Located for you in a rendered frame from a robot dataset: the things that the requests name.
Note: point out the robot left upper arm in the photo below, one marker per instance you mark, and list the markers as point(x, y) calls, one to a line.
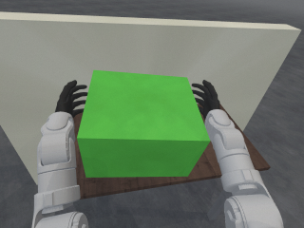
point(68, 220)

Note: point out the left robot forearm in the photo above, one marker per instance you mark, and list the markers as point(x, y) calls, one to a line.
point(56, 163)

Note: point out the table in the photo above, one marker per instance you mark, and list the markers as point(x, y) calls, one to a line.
point(206, 168)

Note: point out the robot left hand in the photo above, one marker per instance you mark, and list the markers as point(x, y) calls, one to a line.
point(66, 98)

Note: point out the carton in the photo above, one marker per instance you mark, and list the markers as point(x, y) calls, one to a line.
point(140, 125)

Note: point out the robot right upper arm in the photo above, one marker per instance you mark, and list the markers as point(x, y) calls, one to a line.
point(251, 211)

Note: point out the right robot forearm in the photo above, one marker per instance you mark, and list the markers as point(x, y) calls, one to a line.
point(238, 175)

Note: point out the robot right hand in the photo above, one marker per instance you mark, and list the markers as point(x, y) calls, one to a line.
point(210, 98)

